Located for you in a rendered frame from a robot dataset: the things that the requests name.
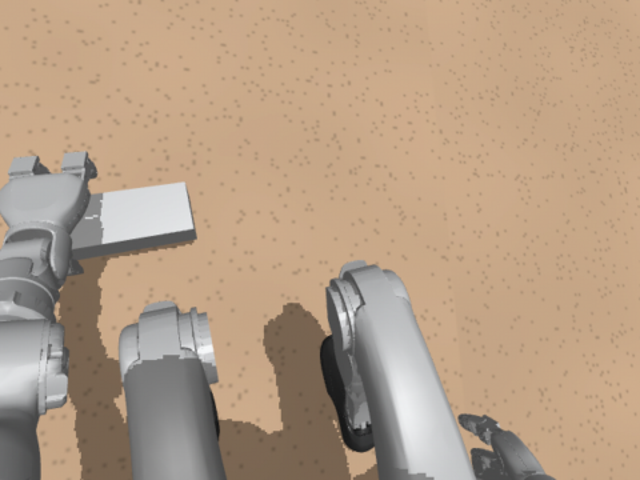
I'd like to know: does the right robot foot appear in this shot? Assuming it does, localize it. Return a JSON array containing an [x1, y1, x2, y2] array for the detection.
[[320, 334, 374, 452]]

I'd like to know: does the left robot hand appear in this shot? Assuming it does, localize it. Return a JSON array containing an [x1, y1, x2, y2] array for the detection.
[[0, 151, 98, 276]]

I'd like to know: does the left robot arm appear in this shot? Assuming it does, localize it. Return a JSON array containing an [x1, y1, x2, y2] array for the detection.
[[0, 222, 72, 480]]

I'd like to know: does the carton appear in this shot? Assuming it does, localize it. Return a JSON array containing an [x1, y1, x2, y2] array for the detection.
[[70, 182, 197, 260]]

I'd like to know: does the right robot hand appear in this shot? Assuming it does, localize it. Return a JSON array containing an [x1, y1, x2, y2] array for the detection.
[[458, 414, 546, 480]]

